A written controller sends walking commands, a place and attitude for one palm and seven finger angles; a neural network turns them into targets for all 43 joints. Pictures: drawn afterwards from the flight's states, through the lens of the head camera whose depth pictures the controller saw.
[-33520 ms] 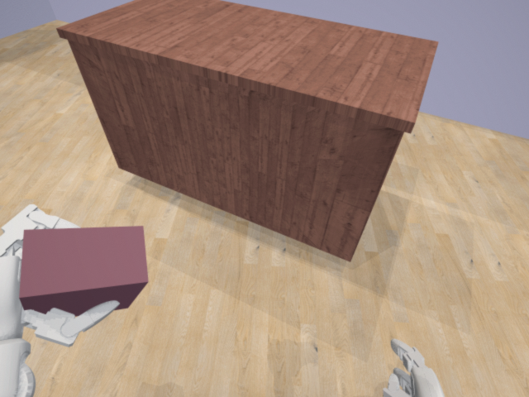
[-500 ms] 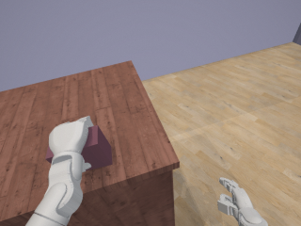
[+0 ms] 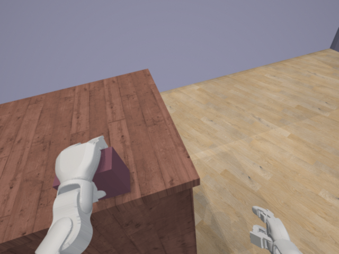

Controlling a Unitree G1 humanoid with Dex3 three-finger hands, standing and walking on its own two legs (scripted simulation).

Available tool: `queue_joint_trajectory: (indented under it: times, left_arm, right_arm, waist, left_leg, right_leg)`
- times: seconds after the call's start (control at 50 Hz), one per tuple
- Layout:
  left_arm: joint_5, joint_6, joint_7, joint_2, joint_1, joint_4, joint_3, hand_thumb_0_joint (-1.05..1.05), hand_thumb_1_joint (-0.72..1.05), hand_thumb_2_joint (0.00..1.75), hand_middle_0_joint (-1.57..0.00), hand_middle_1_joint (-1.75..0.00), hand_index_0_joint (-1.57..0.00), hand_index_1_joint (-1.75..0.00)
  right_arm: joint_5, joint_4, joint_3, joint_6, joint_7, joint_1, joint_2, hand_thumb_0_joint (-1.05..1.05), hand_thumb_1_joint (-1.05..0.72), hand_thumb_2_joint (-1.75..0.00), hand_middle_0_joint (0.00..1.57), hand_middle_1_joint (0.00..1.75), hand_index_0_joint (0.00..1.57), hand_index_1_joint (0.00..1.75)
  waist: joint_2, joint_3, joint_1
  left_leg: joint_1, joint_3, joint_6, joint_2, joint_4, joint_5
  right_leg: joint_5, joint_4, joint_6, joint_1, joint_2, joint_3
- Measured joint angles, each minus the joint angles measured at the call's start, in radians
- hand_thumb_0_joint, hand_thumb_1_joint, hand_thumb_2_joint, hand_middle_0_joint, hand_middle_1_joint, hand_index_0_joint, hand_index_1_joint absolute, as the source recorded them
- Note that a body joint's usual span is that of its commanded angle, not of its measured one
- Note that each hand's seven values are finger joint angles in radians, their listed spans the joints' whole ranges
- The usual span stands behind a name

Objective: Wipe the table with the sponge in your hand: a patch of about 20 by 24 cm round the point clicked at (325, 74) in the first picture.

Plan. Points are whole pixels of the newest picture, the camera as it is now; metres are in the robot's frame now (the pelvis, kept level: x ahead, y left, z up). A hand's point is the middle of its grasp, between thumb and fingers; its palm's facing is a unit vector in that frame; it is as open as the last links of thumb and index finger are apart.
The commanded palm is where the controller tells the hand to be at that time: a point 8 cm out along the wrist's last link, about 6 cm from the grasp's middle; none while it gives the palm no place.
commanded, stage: slide across to the third lane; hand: left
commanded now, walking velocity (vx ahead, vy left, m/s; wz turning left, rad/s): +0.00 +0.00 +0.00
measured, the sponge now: (98, 180) +0.26 +0.22 +0.06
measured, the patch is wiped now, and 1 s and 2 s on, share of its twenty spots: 1.00 1.00 1.00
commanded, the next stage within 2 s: wipe forward along the third lane in 0.38 s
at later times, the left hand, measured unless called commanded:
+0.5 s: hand (121, 164) +0.28 +0.15 +0.11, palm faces +0.12 -0.21 -0.97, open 10.4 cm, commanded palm +0.25 +0.15 +0.16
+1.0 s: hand (122, 151) +0.32 +0.17 +0.10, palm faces +0.05 -0.06 -1.00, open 10.4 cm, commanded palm +0.29 +0.17 +0.14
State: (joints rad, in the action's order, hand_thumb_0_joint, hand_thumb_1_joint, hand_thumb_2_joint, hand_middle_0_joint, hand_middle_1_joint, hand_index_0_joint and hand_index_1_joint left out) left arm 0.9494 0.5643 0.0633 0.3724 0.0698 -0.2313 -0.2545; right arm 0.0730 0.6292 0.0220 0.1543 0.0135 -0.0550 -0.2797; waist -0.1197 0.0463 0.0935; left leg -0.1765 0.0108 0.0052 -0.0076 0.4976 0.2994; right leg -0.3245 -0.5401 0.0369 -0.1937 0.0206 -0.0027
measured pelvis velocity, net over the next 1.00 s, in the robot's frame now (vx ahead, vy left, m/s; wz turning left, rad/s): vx -0.02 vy -0.02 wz -0.01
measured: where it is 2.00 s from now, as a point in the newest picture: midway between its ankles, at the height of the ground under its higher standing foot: outside the picture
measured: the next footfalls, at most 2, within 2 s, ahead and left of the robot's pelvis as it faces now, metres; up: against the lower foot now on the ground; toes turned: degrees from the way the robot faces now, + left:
none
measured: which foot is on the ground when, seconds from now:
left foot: down 0.00-1.00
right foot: down 0.00-1.00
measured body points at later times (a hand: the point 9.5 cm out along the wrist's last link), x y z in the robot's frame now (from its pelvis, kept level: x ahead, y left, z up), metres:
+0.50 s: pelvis -0.02 -0.01 +0.00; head -0.05 -0.06 +0.45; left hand +0.26 +0.16 +0.17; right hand +0.23 -0.21 -0.08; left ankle -0.02 +0.13 -0.73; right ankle -0.02 -0.10 -0.74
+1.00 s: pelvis -0.02 -0.02 +0.00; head -0.04 -0.08 +0.45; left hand +0.32 +0.16 +0.16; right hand +0.19 -0.25 -0.10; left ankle -0.02 +0.13 -0.73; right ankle -0.02 -0.10 -0.74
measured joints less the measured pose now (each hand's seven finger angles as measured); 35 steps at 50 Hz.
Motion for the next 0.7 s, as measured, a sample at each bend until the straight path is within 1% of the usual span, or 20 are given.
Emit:
queue_joint_trajectory:
  times: [0.1,0.18,0.28,0.42,0.58,0.7]
  left_arm:
    - [0.002,0.011,-0.018,-0.009,-0.049,0.023,-0.04,-0.02,-0.51,1.03,-0.65,-1.35,-0.68,-1.34]
    - [0.0,0.007,-0.022,-0.03,-0.087,0.032,-0.075,-0.02,-0.51,1.03,-0.66,-1.35,-0.68,-1.34]
    - [-0.02,-0.001,-0.02,-0.055,-0.12,0.041,-0.101,-0.02,-0.51,1.03,-0.67,-1.34,-0.7,-1.33]
    - [-0.037,0.008,-0.01,-0.067,-0.165,0.081,-0.118,-0.02,-0.52,1.03,-0.68,-1.33,-0.71,-1.32]
    - [-0.037,0.011,0.002,-0.076,-0.21,0.151,-0.128,-0.02,-0.52,1.03,-0.68,-1.32,-0.71,-1.31]
    - [-0.04,0.011,0.01,-0.079,-0.244,0.217,-0.11,-0.03,-0.53,1.03,-0.69,-1.32,-0.72,-1.31]
  right_arm:
    - [0.0,0.007,0.002,-0.005,0.001,0.014,0.004,0.01,-0.9,-0.9,0.19,0.3,0.2,0.3]
    - [-0.001,0.01,0.006,-0.004,0.005,0.029,0.01,0.01,-0.9,-0.9,0.19,0.3,0.2,0.3]
    - [-0.002,0.011,0.016,0.009,0.01,0.048,0.023,0.01,-0.9,-0.9,0.19,0.3,0.2,0.3]
    - [-0.001,0.006,0.026,0.032,0.008,0.058,0.03,0.01,-0.9,-0.9,0.2,0.3,0.2,0.3]
    - [0.002,0.024,0.018,0.045,0.001,0.045,0.015,0.01,-0.9,-0.9,0.2,0.3,0.2,0.3]
    - [0.003,0.043,0.015,0.048,-0.01,0.034,0.008,0.01,-0.9,-0.9,0.2,0.3,0.2,0.3]
  waist:
    - [-0.003,-0.004,0.003]
    - [-0.004,-0.005,0.006]
    - [0.002,-0.003,0.006]
    - [0.013,-0.007,-0.001]
    - [0.012,-0.008,-0.011]
    - [0.01,-0.003,-0.02]
  left_leg:
    - [0.01,0.004,0.0,-0.003,-0.008,-0.01]
    - [0.018,0.006,0.001,-0.004,-0.016,-0.018]
    - [0.027,0.002,0.005,0.0,-0.026,-0.026]
    - [0.034,-0.002,0.011,0.009,-0.033,-0.034]
    - [0.028,-0.002,0.015,0.015,-0.038,-0.041]
    - [0.025,-0.006,0.016,0.019,-0.044,-0.045]
  right_leg:
    - [0.006,0.004,0.001,0.009,-0.003,0.004]
    - [0.011,0.008,0.001,0.017,-0.004,0.006]
    - [0.019,0.014,0.004,0.022,0.0,0.002]
    - [0.029,0.019,0.011,0.025,0.009,-0.002]
    - [0.036,0.022,0.016,0.018,0.015,-0.002]
    - [0.039,0.022,0.021,0.01,0.019,-0.006]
